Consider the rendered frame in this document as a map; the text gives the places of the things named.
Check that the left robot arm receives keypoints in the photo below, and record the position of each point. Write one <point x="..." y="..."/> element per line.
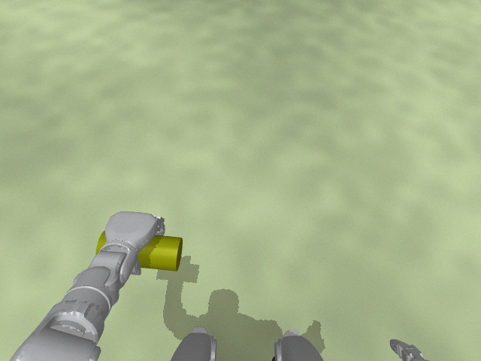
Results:
<point x="72" y="328"/>

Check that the right robot hand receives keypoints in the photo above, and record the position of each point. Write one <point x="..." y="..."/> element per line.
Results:
<point x="405" y="351"/>

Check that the left robot hand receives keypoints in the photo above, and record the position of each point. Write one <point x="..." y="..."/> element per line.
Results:
<point x="134" y="228"/>

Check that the can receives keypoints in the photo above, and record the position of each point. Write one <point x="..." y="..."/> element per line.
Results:
<point x="163" y="252"/>

